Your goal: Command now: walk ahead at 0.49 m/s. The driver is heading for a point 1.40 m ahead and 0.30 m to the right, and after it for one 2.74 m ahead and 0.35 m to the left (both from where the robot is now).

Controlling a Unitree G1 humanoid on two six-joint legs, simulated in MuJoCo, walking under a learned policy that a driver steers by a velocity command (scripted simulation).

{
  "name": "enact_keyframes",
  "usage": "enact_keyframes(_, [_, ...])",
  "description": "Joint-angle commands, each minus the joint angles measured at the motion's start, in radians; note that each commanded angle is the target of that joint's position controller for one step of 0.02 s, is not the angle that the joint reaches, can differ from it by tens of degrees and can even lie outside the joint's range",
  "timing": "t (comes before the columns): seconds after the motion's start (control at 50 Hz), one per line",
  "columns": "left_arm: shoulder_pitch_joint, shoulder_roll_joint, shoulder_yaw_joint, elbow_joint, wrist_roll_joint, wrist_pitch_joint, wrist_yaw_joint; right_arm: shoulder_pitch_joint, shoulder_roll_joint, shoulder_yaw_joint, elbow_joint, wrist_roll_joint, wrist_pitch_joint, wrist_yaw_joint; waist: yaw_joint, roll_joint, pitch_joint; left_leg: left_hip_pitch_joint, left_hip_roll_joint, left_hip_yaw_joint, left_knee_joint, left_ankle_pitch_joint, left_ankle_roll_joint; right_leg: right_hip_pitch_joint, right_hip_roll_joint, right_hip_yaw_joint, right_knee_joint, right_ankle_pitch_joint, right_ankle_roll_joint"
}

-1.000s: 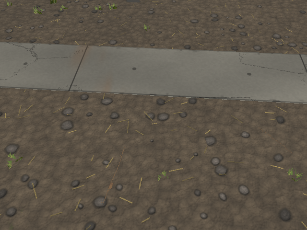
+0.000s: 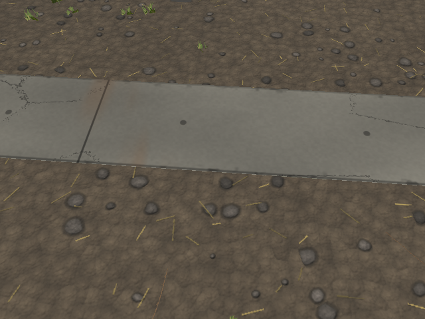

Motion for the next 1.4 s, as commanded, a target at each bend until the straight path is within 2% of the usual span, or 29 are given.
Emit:
enact_keyframes(0.02, [0.107, 0.021, -0.005, 0.017, 0.0, -0.029, 0.007, 0.047, -0.042, -0.015, -0.051, -0.022, 0.011, 0.012, -0.018, -0.008, -0.008, -0.213, 0.096, -0.053, 0.002, 0.065, -0.006, 0.13, -0.311, 0.394, -0.371, 0.016, -0.108])
enact_keyframes(0.06, [0.168, 0.038, -0.006, 0.041, -0.001, -0.044, 0.012, 0.038, -0.031, -0.016, -0.059, -0.025, 0.03, 0.019, -0.03, -0.031, -0.005, -0.217, 0.098, -0.028, -0.05, 0.077, -0.023, 0.121, -0.286, 0.324, -0.377, 0.146, -0.102])
enact_keyframes(0.12, [0.23, 0.072, -0.006, 0.053, -0.005, -0.048, 0.012, -0.099, -0.052, -0.02, -0.112, -0.025, 0.045, 0.026, -0.016, -0.047, 0.028, -0.331, 0.118, 0.011, -0.159, 0.174, -0.048, 0.154, -0.261, 0.256, -0.406, 0.215, -0.088])
enact_keyframes(0.22, [0.329, 0.061, -0.019, 0.066, -0.008, -0.045, 0.015, -0.322, -0.042, -0.009, -0.188, -0.006, 0.041, 0.034, 0.044, -0.069, 0.042, -0.355, 0.09, 0.075, -0.45, 0.332, -0.071, 0.239, -0.221, 0.178, -0.393, 0.418, -0.037])
enact_keyframes(0.32, [0.409, 0.072, -0.021, 0.094, 0.004, -0.04, 0.028, -0.445, -0.05, -0.004, -0.232, -0.002, 0.033, 0.031, 0.081, -0.087, 0.046, -0.36, 0.045, 0.105, -0.612, 0.317, -0.039, 0.421, -0.264, 0.173, -0.341, 0.558, -0.047])
enact_keyframes(0.38, [0.37, 0.094, -0.016, 0.093, 0.011, -0.038, 0.037, -0.38, -0.074, -0.015, -0.225, -0.003, 0.02, 0.021, 0.026, -0.102, 0.009, -0.232, -0.006, 0.119, -0.671, 0.197, 0.012, 0.476, -0.289, 0.152, -0.215, 0.841, -0.043])
enact_keyframes(0.42, [0.334, 0.112, -0.011, 0.088, 0.008, -0.032, 0.036, -0.132, -0.112, -0.04, -0.145, -0.008, 0.006, 0.005, -0.081, -0.092, -0.113, 0.051, -0.053, 0.127, -0.763, 0.204, 0.057, 0.441, -0.266, 0.126, 0.06, 0.929, -0.022])
enact_keyframes(0.44, [0.317, 0.098, -0.016, 0.068, -0.003, -0.034, 0.032, 0.039, -0.165, -0.06, -0.101, -0.03, -0.003, -0.005, -0.148, -0.061, -0.208, 0.314, 0.064, 0.006, -0.771, 0.188, 0.1, 0.255, -0.236, 0.109, 0.294, 0.685, -0.008])
enact_keyframes(0.46, [0.416, -0.007, -0.037, 0.038, -0.044, -0.033, 0.018, 0.15, -0.277, -0.09, -0.093, -0.054, -0.001, -0.009, -0.118, 0.148, -0.364, 0.634, 0.392, -0.471, -0.805, 0.129, 0.243, -0.106, -0.074, 0.044, 0.713, 0.054, 0.041])
enact_keyframes(0.48, [0.397, 0.072, -0.011, 0.05, -0.026, -0.029, 0.018, 0.095, -0.243, -0.087, -0.091, -0.015, 0.016, 0.005, -0.101, 0.081, -0.37, 0.602, 0.426, -0.689, -0.933, 0.083, 0.279, -0.247, -0.014, 0.165, 0.856, -0.307, 0.031])
enact_keyframes(0.5, [0.293, 0.083, -0.003, 0.016, -0.011, -0.027, 0.018, -0.031, -0.198, -0.073, -0.106, 0.005, 0.017, 0.009, -0.052, 0.041, -0.184, 0.441, 0.381, -0.514, -0.964, 0.011, 0.235, -0.317, -0.086, 0.194, 0.848, -0.219, 0.023])
enact_keyframes(0.52, [0.231, 0.073, -0.004, -0.001, -0.005, -0.032, 0.013, -0.104, -0.129, -0.055, -0.119, 0.006, 0.01, 0.015, -0.03, 0.001, -0.088, 0.295, 0.337, -0.402, -1.013, 0.059, 0.199, -0.301, -0.121, 0.193, 0.786, -0.146, 0.024])
enact_keyframes(0.56, [0.236, 0.036, -0.003, 0.002, 0.016, -0.011, 0.005, -0.12, -0.058, -0.032, -0.096, 0.005, -0.004, 0.008, 0.034, 0.011, -0.016, 0.123, 0.245, -0.235, -1.062, 0.185, 0.124, -0.202, -0.167, 0.187, 0.672, -0.094, 0.041])
enact_keyframes(0.6, [0.251, 0.008, -0.006, 0.004, 0.024, 0.011, -0.007, -0.065, -0.065, -0.029, -0.069, 0.004, -0.02, 0.002, 0.053, 0.024, -0.02, 0.089, 0.214, -0.166, -1.074, 0.295, 0.115, -0.169, -0.169, 0.165, 0.631, -0.073, 0.06])
enact_keyframes(0.66, [0.139, 0.022, -0.003, -0.042, 0.024, 0.027, -0.015, -0.009, -0.112, -0.035, -0.053, 0.005, -0.028, 0.001, 0.051, 0.03, 0.008, 0.102, 0.194, -0.106, -1.107, 0.352, 0.117, -0.263, -0.192, 0.136, 0.542, 0.016, 0.087])
enact_keyframes(0.76, [-0.082, 0.019, -0.013, -0.12, 0.008, 0.025, -0.019, 0.08, -0.106, -0.025, -0.039, 0.006, -0.025, 0.002, -0.004, 0.041, 0.034, 0.177, 0.161, -0.043, -1.112, 0.48, 0.092, -0.307, -0.18, 0.086, 0.265, 0.172, 0.109])
enact_keyframes(0.86, [-0.209, 0.027, -0.018, -0.167, 0.005, 0.017, -0.016, 0.165, -0.118, -0.024, -0.01, -0.003, -0.021, -0.009, -0.043, 0.053, 0.043, 0.347, 0.205, -0.036, -1.068, 0.581, 0.098, -0.315, -0.143, 0.062, 0.104, 0.17, 0.077])
enact_keyframes(0.92, [-0.182, 0.046, -0.01, -0.173, 0.005, 0.004, -0.012, 0.141, -0.135, -0.03, -0.006, -0.011, -0.017, -0.019, -0.007, 0.057, 0.029, 0.412, 0.232, -0.02, -0.975, 0.786, 0.084, -0.232, -0.108, 0.053, 0.038, 0.065, 0.032])
enact_keyframes(0.96, [0.015, 0.073, 0.01, -0.11, 0.008, -0.009, 0.002, 0.109, -0.153, -0.035, -0.008, -0.011, -0.012, -0.02, 0.08, 0.054, -0.072, 0.397, 0.207, 0.011, -0.745, 0.989, 0.057, 0.013, -0.042, 0.026, -0.032, 0.035, -0.007])
enact_keyframes(0.98, [0.19, 0.108, 0.026, -0.053, 0.023, -0.02, 0.011, 0.097, -0.144, -0.031, -0.017, -0.004, -0.01, -0.018, 0.148, 0.025, -0.168, 0.274, 0.167, 0.041, -0.538, 0.864, 0.038, 0.256, -0.08, 0.068, -0.061, 0.072, -0.038])
enact_keyframes(1.0, [0.345, 0.209, 0.052, -0.032, 0.049, -0.025, 0.022, 0.128, -0.081, -0.015, -0.057, 0.023, -0.011, -0.01, 0.172, -0.114, -0.31, 0.0, 0.08, 0.093, -0.197, 0.449, 0.004, 0.546, -0.35, 0.398, -0.081, -0.016, -0.113])
enact_keyframes(1.02, [0.339, 0.251, 0.063, -0.027, 0.036, -0.014, 0.009, 0.218, -0.051, -0.018, -0.049, 0.039, -0.009, -0.002, 0.122, -0.251, -0.386, -0.26, -0.084, 0.034, 0.072, -0.226, -0.012, 0.671, -0.524, 0.814, -0.219, -0.005, -0.228])
enact_keyframes(1.04, [0.225, 0.195, 0.052, -0.041, 0.004, -0.004, 0.004, 0.113, -0.12, -0.036, -0.059, 0.013, -0.001, -0.005, 0.086, -0.095, -0.247, -0.342, -0.004, -0.058, 0.112, -0.131, 0.003, 0.545, -0.459, 0.718, -0.246, -0.12, -0.181])
enact_keyframes(1.06, [0.13, 0.128, 0.033, -0.058, -0.004, -0.007, 0.0, 0.031, -0.112, -0.036, -0.086, 0.006, -0.007, 0.001, 0.063, -0.059, -0.118, -0.351, 0.034, -0.05, 0.064, -0.034, 0.003, 0.386, -0.423, 0.575, -0.284, -0.097, -0.147])
enact_keyframes(1.08, [0.088, 0.084, 0.02, -0.059, 0.001, -0.014, -0.002, 0.002, -0.093, -0.035, -0.09, 0.004, -0.007, 0.004, 0.034, -0.036, -0.062, -0.314, 0.067, -0.045, 0.006, 0.023, 0.001, 0.284, -0.373, 0.478, -0.321, -0.024, -0.11])
enact_keyframes(1.12, [0.103, 0.036, 0.004, -0.031, -0.004, -0.026, 0.006, 0.031, -0.061, -0.032, -0.08, -0.02, 0.018, 0.015, -0.012, -0.069, -0.037, -0.228, 0.095, -0.034, -0.07, 0.059, -0.02, 0.176, -0.307, 0.347, -0.355, 0.09, -0.068])
enact_keyframes(1.2, [0.203, 0.083, 0.009, 0.008, -0.007, -0.046, 0.012, -0.056, -0.057, -0.034, -0.114, -0.024, 0.045, 0.029, -0.019, -0.068, -0.012, -0.301, 0.111, 0.005, -0.15, 0.137, -0.055, 0.179, -0.28, 0.262, -0.391, 0.224, -0.075])
enact_keyframes(1.3, [0.292, 0.071, -0.003, 0.025, -0.006, -0.04, 0.012, -0.267, -0.06, -0.027, -0.186, -0.011, 0.047, 0.033, 0.027, -0.072, 0.027, -0.385, 0.114, 0.046, -0.386, 0.287, -0.084, 0.243, -0.247, 0.199, -0.402, 0.336, -0.057])
enact_keyframes(1.4, [0.379, 0.08, -0.006, 0.055, 0.0, -0.036, 0.021, -0.403, -0.053, -0.013, -0.234, -0.006, 0.041, 0.031, 0.07, -0.086, 0.041, -0.365, 0.072, 0.086, -0.573, 0.321, -0.061, 0.365, -0.269, 0.175, -0.37, 0.441, -0.061])
Keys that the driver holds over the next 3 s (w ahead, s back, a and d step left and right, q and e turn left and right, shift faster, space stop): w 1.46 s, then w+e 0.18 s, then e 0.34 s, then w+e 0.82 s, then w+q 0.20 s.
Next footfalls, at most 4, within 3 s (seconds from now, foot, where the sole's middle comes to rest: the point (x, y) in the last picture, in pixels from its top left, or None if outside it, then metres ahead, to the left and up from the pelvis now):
0.44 left None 0.42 0.10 -0.76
0.98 right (243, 241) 0.72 -0.08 -0.76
1.54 left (195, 170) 1.03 0.09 -0.76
2.04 right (242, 144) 1.16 -0.10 -0.76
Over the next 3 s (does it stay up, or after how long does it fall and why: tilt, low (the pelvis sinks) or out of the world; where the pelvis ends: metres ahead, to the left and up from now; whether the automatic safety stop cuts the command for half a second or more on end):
stays up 1.38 -0.13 0.01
